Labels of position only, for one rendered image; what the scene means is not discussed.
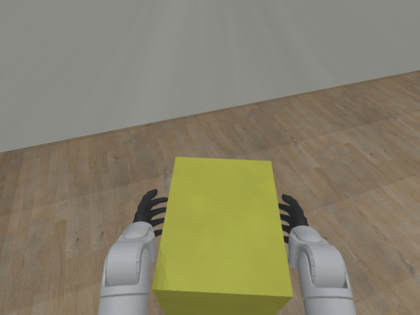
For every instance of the robot left forearm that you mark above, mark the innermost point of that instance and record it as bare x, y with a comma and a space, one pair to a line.
126, 273

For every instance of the robot left hand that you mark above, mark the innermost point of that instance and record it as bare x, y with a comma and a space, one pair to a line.
144, 212

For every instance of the robot right hand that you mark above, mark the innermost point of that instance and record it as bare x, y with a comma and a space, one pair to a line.
296, 217

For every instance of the robot right forearm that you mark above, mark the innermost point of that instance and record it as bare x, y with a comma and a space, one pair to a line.
323, 276

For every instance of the carton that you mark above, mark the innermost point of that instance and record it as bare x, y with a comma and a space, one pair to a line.
222, 249

